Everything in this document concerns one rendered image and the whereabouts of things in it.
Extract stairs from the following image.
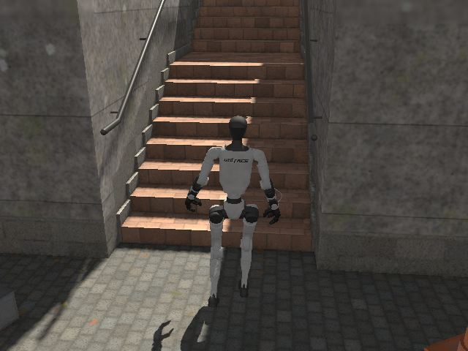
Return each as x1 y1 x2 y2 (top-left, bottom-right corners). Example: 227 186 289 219
191 0 301 53
121 65 312 252

